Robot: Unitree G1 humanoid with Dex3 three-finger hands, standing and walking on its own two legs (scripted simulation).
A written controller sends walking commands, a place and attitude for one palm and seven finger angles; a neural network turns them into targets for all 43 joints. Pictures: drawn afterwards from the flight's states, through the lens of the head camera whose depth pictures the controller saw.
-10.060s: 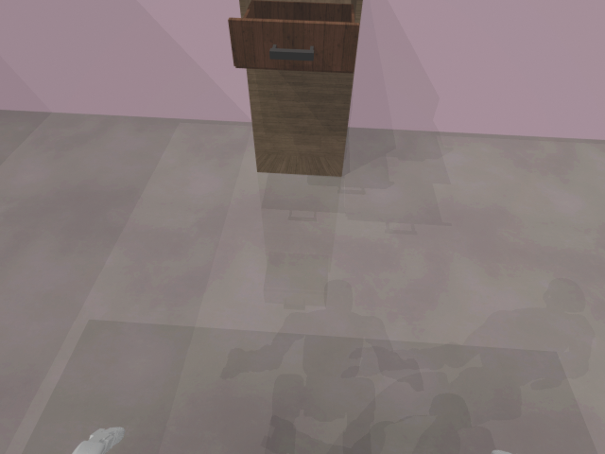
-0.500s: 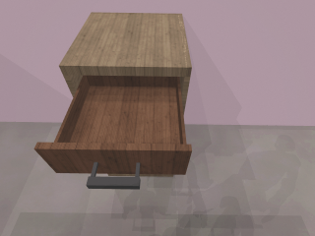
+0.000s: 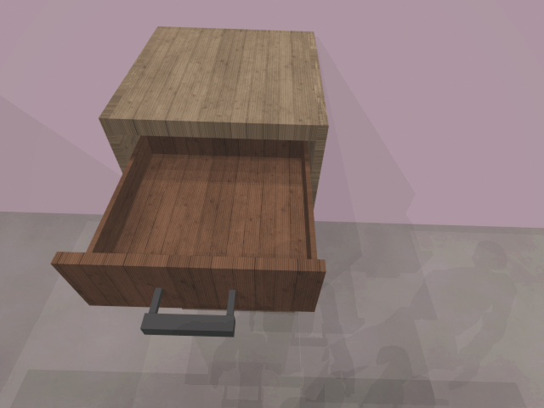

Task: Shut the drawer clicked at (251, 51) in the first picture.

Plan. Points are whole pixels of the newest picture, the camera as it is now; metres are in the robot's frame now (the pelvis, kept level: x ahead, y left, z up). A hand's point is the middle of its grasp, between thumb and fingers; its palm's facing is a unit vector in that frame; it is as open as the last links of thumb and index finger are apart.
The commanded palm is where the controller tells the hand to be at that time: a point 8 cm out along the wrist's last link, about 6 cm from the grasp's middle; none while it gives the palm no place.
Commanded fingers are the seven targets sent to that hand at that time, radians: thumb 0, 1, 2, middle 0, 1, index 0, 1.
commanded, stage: look again from close up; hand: left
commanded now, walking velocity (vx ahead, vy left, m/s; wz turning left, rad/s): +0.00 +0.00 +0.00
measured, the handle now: (192, 310) +0.26 +0.14 -0.01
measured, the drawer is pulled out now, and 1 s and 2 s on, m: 0.29 0.30 0.30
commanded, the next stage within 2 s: raise the hand and make a fist in 0.38 s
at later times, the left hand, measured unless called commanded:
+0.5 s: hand out of the picture +0.00 +0.15 -0.17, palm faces +0.02 -0.98 -0.20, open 7.4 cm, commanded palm +0.08 +0.20 -0.07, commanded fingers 0.00 0.90 0.90 -0.24 -0.34 -0.24 -0.34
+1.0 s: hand out of the picture +0.10 +0.13 -0.01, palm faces +0.06 -1.00 -0.05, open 6.7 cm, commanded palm +0.07 +0.19 -0.01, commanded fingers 0.00 0.90 0.90 -0.74 -0.88 -0.74 -0.88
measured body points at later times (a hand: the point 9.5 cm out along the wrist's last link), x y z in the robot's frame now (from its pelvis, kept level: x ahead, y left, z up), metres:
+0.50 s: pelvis +0.00 -0.02 +0.00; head +0.01 -0.02 +0.45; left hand +0.00 +0.20 -0.16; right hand -0.02 -0.23 -0.16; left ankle -0.02 +0.07 -0.74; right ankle -0.01 -0.11 -0.74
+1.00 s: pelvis -0.04 -0.04 -0.07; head -0.01 -0.04 +0.37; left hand +0.09 +0.18 +0.00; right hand +0.22 -0.26 -0.09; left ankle -0.02 +0.07 -0.74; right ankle -0.01 -0.11 -0.74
